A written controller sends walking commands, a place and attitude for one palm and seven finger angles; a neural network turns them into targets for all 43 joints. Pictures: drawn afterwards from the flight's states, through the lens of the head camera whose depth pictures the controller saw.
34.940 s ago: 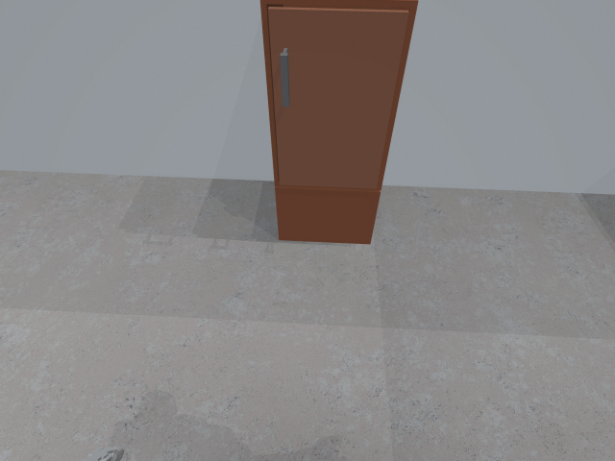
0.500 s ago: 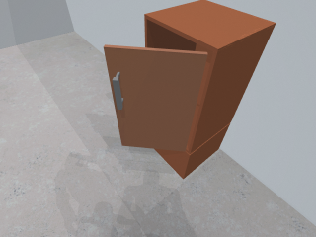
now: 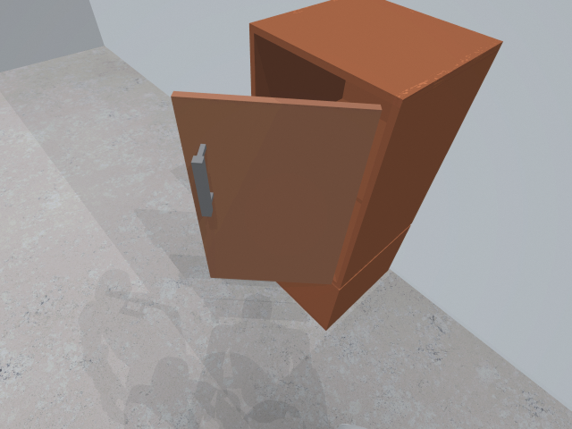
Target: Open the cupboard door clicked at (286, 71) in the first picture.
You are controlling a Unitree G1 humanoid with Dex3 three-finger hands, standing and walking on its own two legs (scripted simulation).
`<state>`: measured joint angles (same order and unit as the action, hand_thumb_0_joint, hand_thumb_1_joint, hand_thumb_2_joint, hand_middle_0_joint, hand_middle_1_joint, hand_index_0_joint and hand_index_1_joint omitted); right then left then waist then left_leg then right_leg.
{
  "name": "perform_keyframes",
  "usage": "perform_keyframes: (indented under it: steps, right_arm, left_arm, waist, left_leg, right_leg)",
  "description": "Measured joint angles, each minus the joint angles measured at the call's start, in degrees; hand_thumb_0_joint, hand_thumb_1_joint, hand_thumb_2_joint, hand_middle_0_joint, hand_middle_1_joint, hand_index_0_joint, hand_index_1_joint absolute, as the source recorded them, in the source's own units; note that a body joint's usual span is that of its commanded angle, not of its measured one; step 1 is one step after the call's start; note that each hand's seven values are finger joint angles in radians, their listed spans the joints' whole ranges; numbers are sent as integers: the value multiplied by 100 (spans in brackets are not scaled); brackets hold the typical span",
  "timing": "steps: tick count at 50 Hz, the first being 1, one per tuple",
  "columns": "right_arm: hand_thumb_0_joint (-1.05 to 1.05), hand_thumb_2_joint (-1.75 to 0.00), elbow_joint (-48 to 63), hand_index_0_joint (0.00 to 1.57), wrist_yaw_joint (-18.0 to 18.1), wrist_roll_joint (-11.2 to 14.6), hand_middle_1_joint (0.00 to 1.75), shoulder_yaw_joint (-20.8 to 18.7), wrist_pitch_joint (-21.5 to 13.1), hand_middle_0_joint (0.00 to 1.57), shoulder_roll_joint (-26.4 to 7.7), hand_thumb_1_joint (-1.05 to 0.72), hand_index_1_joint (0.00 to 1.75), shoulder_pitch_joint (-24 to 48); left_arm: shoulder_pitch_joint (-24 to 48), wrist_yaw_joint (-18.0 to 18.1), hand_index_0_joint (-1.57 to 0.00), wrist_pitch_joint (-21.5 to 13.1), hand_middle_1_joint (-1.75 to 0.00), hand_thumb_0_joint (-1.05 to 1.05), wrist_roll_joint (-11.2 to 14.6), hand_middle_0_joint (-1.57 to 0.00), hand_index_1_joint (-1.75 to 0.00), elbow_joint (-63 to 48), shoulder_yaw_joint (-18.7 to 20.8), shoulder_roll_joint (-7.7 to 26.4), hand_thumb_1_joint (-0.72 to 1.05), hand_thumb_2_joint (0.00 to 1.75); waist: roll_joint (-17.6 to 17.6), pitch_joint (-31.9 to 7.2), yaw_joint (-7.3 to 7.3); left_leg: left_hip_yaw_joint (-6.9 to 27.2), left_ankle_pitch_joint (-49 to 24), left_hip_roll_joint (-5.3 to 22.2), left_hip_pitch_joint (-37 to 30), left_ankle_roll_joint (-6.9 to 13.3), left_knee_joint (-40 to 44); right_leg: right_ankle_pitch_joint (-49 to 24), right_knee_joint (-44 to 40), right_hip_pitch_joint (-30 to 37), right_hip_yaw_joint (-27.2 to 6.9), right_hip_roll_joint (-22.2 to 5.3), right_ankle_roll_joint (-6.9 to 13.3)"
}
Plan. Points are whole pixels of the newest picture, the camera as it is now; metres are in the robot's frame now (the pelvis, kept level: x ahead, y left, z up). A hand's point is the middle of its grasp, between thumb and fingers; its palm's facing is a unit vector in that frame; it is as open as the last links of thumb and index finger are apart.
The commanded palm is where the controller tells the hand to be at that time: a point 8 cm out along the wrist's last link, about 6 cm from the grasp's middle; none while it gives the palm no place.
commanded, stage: come to a stop and stand still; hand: left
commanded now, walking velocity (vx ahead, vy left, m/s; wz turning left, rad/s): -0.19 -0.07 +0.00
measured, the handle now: (204, 181) +0.56 +0.18 -0.01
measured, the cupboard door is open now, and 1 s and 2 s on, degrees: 45 45 45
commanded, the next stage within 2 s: look again from close up in 1.40 s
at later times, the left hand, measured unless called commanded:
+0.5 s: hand out of the picture +0.12 +0.18 -0.19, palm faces +0.11 -0.98 -0.16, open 7.3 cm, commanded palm none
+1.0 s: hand out of the picture -0.01 +0.17 -0.18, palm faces +0.07 -0.98 -0.20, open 7.4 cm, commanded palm none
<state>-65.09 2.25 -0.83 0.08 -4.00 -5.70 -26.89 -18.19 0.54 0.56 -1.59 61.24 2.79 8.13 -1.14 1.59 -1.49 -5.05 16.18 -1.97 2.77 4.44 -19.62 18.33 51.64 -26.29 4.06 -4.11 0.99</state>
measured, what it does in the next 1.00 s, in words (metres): steps on the spot: right foot, then left foot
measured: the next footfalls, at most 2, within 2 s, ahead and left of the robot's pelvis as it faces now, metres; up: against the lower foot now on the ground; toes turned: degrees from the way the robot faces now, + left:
right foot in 0.16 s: +0.17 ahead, -0.16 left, +0.00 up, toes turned -4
left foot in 0.36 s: +0.05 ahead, +0.09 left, +0.00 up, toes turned +7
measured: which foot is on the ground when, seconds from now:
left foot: down 0.00-0.18, up 0.20-0.34, down 0.36-1.00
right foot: up 0.00-0.14, down 0.16-0.38, up 0.40-0.62, down 0.64-1.00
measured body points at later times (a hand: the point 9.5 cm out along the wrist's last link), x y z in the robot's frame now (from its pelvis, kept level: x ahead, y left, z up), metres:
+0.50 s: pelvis +0.04 +0.01 -0.01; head +0.06 +0.03 +0.43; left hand +0.11 +0.23 -0.18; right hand +0.09 -0.23 -0.15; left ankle +0.01 +0.08 -0.74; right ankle +0.07 -0.14 -0.70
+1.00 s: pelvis -0.01 +0.00 -0.01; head -0.02 +0.00 +0.44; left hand -0.01 +0.22 -0.17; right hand +0.04 -0.23 -0.16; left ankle +0.01 +0.08 -0.74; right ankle +0.03 -0.11 -0.74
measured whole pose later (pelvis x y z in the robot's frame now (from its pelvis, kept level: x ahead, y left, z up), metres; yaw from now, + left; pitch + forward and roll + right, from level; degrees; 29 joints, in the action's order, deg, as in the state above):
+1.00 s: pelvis -0.01 +0.00 -0.01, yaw +3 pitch -3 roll +0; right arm -58.6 0.7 -0.6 -0.3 0.3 -10.0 -15.3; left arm -18.5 2.4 -0.1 -0.9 59.8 -1.4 9.0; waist 0.0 0.9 0.2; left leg -6.5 14.5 -0.6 11.7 3.2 -29.2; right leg 13.8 29.6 -12.5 3.5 -1.6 0.3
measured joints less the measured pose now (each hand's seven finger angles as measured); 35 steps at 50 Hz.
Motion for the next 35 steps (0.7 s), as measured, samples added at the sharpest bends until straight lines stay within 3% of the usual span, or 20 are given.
perform_keyframes:
  steps: [6,8,12,15,18,20,22,26,30,33,35]
  right_arm:
    - [1,-90,-183,20,32,-19,30,30,78,21,140,-91,30,-59]
    - [1,-90,-214,20,24,20,30,19,134,21,184,-91,30,-103]
    - [1,-90,-130,20,15,96,30,-155,361,21,26,-91,30,214]
    - [1,-90,75,20,22,102,30,-259,469,21,-111,-91,30,670]
    - [1,-90,352,19,-2,74,30,-330,443,20,-235,-91,30,1035]
    - [1,-90,509,19,-24,29,30,-359,409,20,-259,-91,30,1187]
    - [0,-90,656,19,-14,-32,30,-348,371,20,-263,-91,30,1248]
    - [0,-90,770,19,18,-65,30,-255,342,20,-213,-91,30,1390]
    - [1,-90,788,19,27,-47,30,-241,334,20,-262,-92,30,1531]
    - [1,-90,742,20,-2,13,30,-214,327,20,-292,-92,30,1581]
    - [1,-90,656,20,-18,46,30,-217,366,20,-338,-92,30,1657]
  left_arm:
    - [673,37,-19,-51,-30,3,73,-20,-30,-272,41,207,94,90]
    - [823,67,-19,-148,-30,2,84,-20,-30,-386,5,247,94,90]
    - [1123,157,-19,-260,-30,1,96,-20,-30,-463,-53,89,92,90]
    - [1309,211,-19,-164,-30,1,57,-20,-30,-534,-60,-25,92,90]
    - [1349,206,-20,4,-30,1,45,-20,-30,-582,-30,-71,91,90]
    - [1247,179,-20,162,-30,0,72,-20,-30,-559,10,-48,91,90]
    - [1138,195,-20,296,-30,0,90,-20,-30,-531,83,-6,92,90]
    - [928,171,-20,286,-30,-1,65,-20,-30,-486,111,133,92,90]
    - [661,167,-19,213,-30,0,74,-20,-30,-390,31,177,92,90]
    - [461,178,-19,100,-30,0,78,-20,-30,-258,-43,204,91,90]
    - [371,191,-19,48,-30,0,84,-20,-30,-109,-112,128,91,90]
  waist:
    - [84,252,-97]
    - [42,288,-104]
    - [288,370,-173]
    - [266,481,-159]
    - [104,506,-88]
    - [-108,439,9]
    - [-142,302,34]
    - [-162,208,148]
    - [-54,211,215]
    - [-44,187,259]
    - [126,215,230]
  left_leg:
    - [64,247,62,-297,-139,-16]
    - [130,566,45,-233,-206,-460]
    - [287,1362,215,498,-413,-2034]
    - [282,1623,268,1077,-508,-2689]
    - [116,901,326,1207,-541,-2141]
    - [-101,670,226,1114,-301,-2004]
    - [-168,642,209,1054,-140,-1798]
    - [-188,304,164,850,-76,-1168]
    - [-188,117,144,717,-81,-848]
    - [-247,163,78,763,-120,-942]
    - [-231,128,143,720,-135,-903]
  right_leg:
    - [-665,-1426,149,70,-16,1]
    - [-1547,-2101,522,33,-9,25]
    - [-788,-1863,578,246,15,-131]
    - [-772,-1787,526,318,-59,-172]
    - [-766,-1620,402,245,-157,-255]
    - [-439,-1375,278,21,-211,-263]
    - [247,-727,91,-272,-37,-206]
    - [412,141,120,-444,211,-195]
    - [397,-990,870,-195,240,-220]
    - [-273,-2203,1470,-160,207,-124]
    - [-208,-2311,1542,-138,276,-91]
